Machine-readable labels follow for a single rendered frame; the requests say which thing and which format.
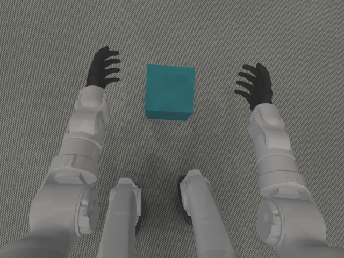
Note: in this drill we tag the robot right hand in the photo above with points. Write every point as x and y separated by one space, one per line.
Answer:
261 91

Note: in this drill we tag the right robot forearm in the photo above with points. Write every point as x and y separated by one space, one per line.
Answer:
278 172

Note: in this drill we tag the left robot forearm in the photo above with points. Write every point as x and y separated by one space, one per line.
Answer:
77 161

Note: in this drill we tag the right robot upper arm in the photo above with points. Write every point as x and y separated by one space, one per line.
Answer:
294 228

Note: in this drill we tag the left robot upper arm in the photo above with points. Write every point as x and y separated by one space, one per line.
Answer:
61 215

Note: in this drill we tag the right robot foot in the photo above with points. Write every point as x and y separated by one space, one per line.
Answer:
187 218

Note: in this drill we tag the robot right shin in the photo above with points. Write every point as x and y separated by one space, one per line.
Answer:
193 173

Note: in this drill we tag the carton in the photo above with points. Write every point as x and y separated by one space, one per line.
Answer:
169 92

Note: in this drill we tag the robot left hand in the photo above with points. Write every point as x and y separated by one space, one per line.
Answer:
97 72

